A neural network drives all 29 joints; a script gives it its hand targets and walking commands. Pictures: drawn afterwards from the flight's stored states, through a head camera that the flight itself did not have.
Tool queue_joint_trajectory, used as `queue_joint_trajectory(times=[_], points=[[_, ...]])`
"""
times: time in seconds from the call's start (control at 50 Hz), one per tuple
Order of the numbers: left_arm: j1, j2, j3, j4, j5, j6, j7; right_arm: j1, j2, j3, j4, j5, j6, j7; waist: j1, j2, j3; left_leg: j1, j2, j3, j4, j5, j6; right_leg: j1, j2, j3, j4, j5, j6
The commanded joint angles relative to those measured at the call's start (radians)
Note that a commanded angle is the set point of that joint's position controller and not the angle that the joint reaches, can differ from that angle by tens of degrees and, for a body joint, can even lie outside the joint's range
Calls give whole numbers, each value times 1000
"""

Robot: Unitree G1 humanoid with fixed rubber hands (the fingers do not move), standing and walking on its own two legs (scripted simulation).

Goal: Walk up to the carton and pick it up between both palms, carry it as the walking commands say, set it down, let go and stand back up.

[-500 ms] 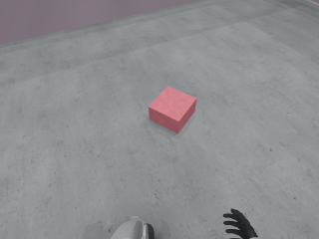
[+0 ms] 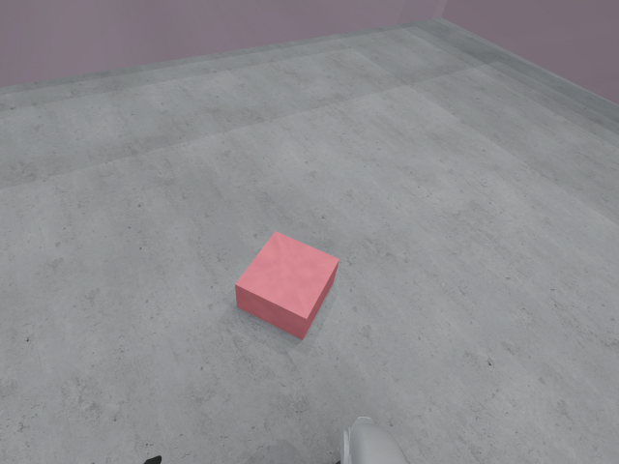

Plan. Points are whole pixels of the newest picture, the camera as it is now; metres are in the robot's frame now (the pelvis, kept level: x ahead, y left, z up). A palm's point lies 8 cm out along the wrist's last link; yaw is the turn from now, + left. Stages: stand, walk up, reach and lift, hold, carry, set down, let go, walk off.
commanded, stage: walk up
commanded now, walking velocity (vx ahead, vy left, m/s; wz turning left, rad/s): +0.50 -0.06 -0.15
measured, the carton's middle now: (288, 283) +0.85 -0.04 -0.70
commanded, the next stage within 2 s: none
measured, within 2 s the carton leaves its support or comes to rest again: neither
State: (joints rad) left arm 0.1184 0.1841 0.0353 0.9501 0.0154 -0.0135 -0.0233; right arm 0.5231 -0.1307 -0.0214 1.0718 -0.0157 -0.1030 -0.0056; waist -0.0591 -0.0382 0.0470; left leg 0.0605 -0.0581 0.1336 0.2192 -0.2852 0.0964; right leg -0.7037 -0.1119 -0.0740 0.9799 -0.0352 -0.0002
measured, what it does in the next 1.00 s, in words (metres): walks ahead: right foot, then left foot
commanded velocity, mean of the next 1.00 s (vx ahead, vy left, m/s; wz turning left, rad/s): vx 0.28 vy -0.07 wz -0.05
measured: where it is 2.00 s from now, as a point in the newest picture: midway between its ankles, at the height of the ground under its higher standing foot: (322, 435)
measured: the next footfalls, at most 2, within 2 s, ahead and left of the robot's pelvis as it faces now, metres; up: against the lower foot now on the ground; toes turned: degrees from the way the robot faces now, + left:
right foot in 0.22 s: +0.28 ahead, -0.11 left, +0.00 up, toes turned -10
left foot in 0.66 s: +0.53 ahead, +0.09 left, +0.00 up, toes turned +8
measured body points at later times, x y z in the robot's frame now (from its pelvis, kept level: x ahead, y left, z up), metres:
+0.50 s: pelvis +0.30 -0.04 +0.00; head +0.32 -0.05 +0.45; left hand +0.22 +0.20 -0.14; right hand +0.39 -0.28 -0.14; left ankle +0.37 +0.13 -0.67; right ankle +0.24 -0.10 -0.74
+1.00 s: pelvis +0.44 -0.04 +0.00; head +0.48 +0.00 +0.45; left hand +0.52 +0.20 -0.16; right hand +0.39 -0.29 -0.12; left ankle +0.49 +0.08 -0.74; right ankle +0.48 -0.21 -0.68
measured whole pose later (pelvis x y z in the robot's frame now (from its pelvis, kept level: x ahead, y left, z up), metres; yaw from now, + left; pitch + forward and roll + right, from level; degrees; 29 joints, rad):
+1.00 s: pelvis +0.44 -0.04 +0.00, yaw -2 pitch -1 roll -3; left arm 0.17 0.23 0.07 1.00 0.01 0.04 0.02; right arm 0.37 -0.17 -0.03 1.03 -0.02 -0.06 -0.04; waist -0.04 -0.04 0.09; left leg -0.24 0.13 0.13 0.39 -0.13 -0.01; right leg -0.51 -0.04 0.00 0.93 -0.32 0.07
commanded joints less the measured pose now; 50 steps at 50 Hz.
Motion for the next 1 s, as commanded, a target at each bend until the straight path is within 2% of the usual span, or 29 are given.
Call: queue_joint_trajectory(times=[0.0,0.02,0.12,0.16,0.18,0.2,0.22,0.24,0.26,0.3,0.34,0.42,0.48,0.56,0.6,0.62,0.64,0.66,0.68,0.7,0.72,0.74,0.78,0.82,0.84,0.88,0.92,0.94,0.98], points=[[-73,42,8,-59,-8,-17,-9,163,-121,-16,12,6,-2,-24,-19,172,83,62,266,-58,-9,800,-113,-53,35,-46,-131,53,-8],[-90,21,6,-57,-6,-24,-13,169,-120,-12,13,11,-2,-26,-26,203,73,68,251,-34,1,844,-124,-20,52,-76,-170,56,-18],[-66,51,14,-38,8,-21,8,177,-173,-20,40,1,1,-53,13,158,35,127,322,-22,175,1259,-69,189,154,-169,-403,-108,-57],[159,78,31,22,3,-34,13,106,-195,-37,29,-5,6,-55,140,196,-29,19,354,-44,379,1245,-56,442,145,-79,-464,-141,-97],[322,124,44,62,13,-47,22,42,-188,-32,11,0,5,-47,213,150,-113,-92,309,-29,584,1043,-47,676,101,-42,-554,-58,-124],[438,209,65,81,28,-56,31,69,-143,-15,-28,5,1,-35,226,64,-233,-384,248,5,846,521,-47,964,-133,230,-476,-123,-195],[416,231,63,89,43,-55,26,107,-35,7,-38,19,13,-27,181,-110,-262,-663,102,-36,1150,-311,-71,1110,-356,618,-579,-122,-327],[400,189,63,103,-9,-50,21,-8,-114,-26,-37,14,15,-31,208,-69,-240,-663,93,-133,1224,-164,-63,984,-319,670,-678,-161,-317],[347,168,43,89,-3,-57,16,-170,-147,-32,-110,2,4,-15,194,0,-105,-689,144,-161,1174,-121,-58,822,-266,554,-742,-107,-292],[235,87,18,77,3,-65,24,-147,-83,-24,-112,3,4,10,73,55,67,-607,205,-170,1065,-28,-51,540,-189,282,-748,115,-195],[257,43,-8,79,-1,-79,22,-71,-59,-33,-86,-19,35,3,32,94,71,-503,187,-136,996,-11,-85,417,-159,220,-761,298,-152],[294,73,-6,107,-1,-112,24,-108,-45,-29,-96,-2,79,-2,14,-64,43,-525,154,-62,791,80,-108,469,-81,-1,-756,552,-105],[343,68,2,153,-10,-101,32,-276,-82,-17,-148,14,59,9,38,-185,32,-479,146,-19,515,196,-112,530,-2,-76,-743,460,-70],[411,81,13,190,-12,-67,48,-338,-110,-30,-161,1,40,-4,80,-168,15,-414,89,50,411,178,-110,609,-22,-59,-629,586,-87],[425,111,25,200,-12,-60,55,-209,-113,-40,-117,-7,20,-13,21,-114,-26,-283,70,46,294,244,-90,641,-19,-62,-477,574,-68],[409,78,17,205,-22,-59,55,-125,-149,-50,-87,-12,10,-17,-19,-58,-56,-159,100,24,203,348,-74,587,-7,-49,-361,414,-52],[405,51,9,196,-43,-63,58,-20,-176,-69,-67,-28,2,-21,-66,-33,-132,78,250,-105,245,520,-35,394,36,-53,-204,129,-32],[461,-2,-1,169,-37,-52,66,88,-278,-92,-56,-35,12,-23,-64,189,-227,209,617,-479,249,770,51,246,109,-62,83,-583,-11],[542,15,17,189,-26,-29,63,105,-365,-120,-36,6,41,-46,-31,271,-269,166,682,-659,159,696,168,193,101,21,274,-587,12],[390,73,31,168,10,-16,58,37,-279,-95,-51,16,52,-46,-42,165,-191,75,627,-592,95,559,132,155,61,86,294,-542,12],[284,105,49,122,19,-18,41,10,-219,-78,-40,11,54,-49,-39,123,-157,8,551,-496,77,503,87,148,66,108,317,-423,29],[269,53,40,115,20,-20,36,-61,-168,-59,-42,7,45,-43,-11,128,-101,-75,496,-345,85,580,45,154,26,119,248,-330,30],[319,9,21,126,10,0,22,-136,-123,-36,-53,12,41,-34,59,200,-62,-201,375,-185,78,518,-33,232,20,116,154,-254,22],[323,13,32,133,-11,30,39,-169,-141,-23,-72,-6,19,-33,75,199,-49,-251,376,-119,136,1119,2,291,85,76,114,-294,59],[315,34,39,115,-14,34,41,-150,-155,-23,-73,-9,9,-28,76,238,-61,-282,376,-93,132,1186,19,303,96,65,84,-286,60],[293,12,28,111,-15,47,42,-177,-157,-19,-66,-7,11,-27,108,227,-73,-262,327,-23,136,1074,6,317,97,37,-4,-244,63],[234,53,34,71,2,65,43,-158,-233,-47,-79,-8,25,-35,83,344,-62,-219,389,-38,163,1161,14,259,92,47,6,-299,75],[201,64,38,50,-2,70,42,-167,-260,-59,-99,-4,35,-39,77,286,-65,-228,383,-25,169,1117,24,264,78,26,-75,-287,72],[158,92,42,29,2,85,28,-151,-237,-63,-95,-13,59,-47,51,285,-95,-209,401,-29,188,1022,34,263,66,26,-52,-297,86]])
